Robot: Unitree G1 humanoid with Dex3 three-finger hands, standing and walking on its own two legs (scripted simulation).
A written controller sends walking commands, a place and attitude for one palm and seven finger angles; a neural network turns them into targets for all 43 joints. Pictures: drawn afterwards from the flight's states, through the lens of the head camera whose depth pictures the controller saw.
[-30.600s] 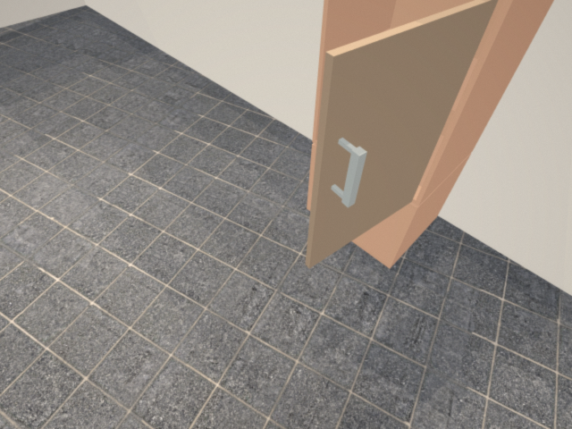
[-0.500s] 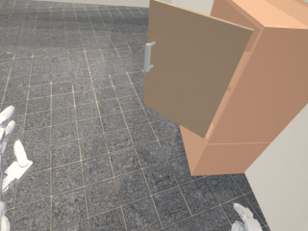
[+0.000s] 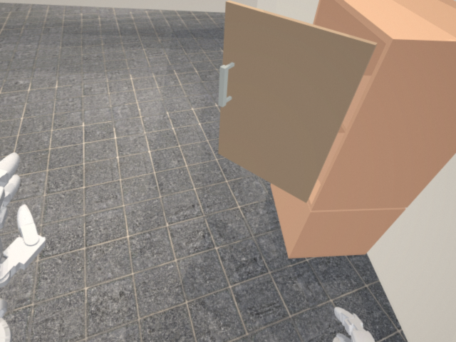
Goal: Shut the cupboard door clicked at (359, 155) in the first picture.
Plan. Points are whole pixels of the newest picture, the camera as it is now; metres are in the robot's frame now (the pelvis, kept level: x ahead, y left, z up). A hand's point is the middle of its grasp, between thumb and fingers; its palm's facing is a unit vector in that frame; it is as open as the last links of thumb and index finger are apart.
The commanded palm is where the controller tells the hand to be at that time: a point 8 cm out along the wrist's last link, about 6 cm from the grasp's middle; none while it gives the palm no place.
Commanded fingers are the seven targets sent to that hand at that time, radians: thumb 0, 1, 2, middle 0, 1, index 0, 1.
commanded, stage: stop stepping back and stand still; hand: left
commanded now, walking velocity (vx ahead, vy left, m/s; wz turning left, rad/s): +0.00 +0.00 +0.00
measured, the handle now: (226, 84) +0.89 +0.06 +0.01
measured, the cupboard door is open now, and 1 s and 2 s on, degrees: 49 49 49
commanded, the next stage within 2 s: let the arm hang, fingers relaxed in 0.08 s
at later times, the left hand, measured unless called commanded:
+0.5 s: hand out of the picture +0.04 +0.17 -0.18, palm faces -0.03 -0.99 -0.15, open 7.2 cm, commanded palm none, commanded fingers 0.00 0.90 0.90 -0.20 -0.30 -0.20 -0.30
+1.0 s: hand out of the picture +0.00 +0.23 -0.16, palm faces -0.01 -0.95 -0.31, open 7.3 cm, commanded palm none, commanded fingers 0.00 0.90 0.90 -0.20 -0.30 -0.20 -0.30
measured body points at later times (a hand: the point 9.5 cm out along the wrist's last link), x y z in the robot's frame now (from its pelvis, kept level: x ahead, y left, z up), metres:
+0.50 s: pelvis -0.01 +0.00 -0.01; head +0.00 +0.02 +0.44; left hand +0.04 +0.22 -0.16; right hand +0.06 -0.28 -0.12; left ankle +0.06 +0.09 -0.74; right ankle -0.05 -0.12 -0.74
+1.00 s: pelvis -0.01 +0.00 +0.00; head -0.02 +0.00 +0.45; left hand +0.00 +0.28 -0.14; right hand +0.03 -0.25 -0.15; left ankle +0.06 +0.09 -0.74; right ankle -0.04 -0.12 -0.74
